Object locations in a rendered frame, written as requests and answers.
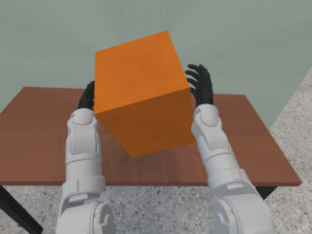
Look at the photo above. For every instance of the robot right hand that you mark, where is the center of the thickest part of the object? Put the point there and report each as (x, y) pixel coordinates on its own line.
(203, 91)

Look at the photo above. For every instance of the carton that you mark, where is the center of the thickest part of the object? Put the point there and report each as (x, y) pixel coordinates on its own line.
(142, 96)

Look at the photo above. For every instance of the robot right upper arm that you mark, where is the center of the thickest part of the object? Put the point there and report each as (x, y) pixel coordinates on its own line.
(242, 214)

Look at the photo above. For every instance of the robot left hand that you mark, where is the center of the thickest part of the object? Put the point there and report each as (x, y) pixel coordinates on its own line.
(86, 100)

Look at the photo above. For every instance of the robot right forearm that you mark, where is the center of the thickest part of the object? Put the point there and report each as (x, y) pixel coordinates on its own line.
(225, 177)

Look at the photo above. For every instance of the table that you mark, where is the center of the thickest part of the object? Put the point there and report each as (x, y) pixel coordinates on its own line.
(33, 134)

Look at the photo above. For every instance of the robot left forearm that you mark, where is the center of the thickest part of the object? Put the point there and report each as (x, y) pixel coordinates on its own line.
(83, 171)

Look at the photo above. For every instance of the robot left upper arm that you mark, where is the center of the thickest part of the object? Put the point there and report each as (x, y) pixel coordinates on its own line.
(92, 218)

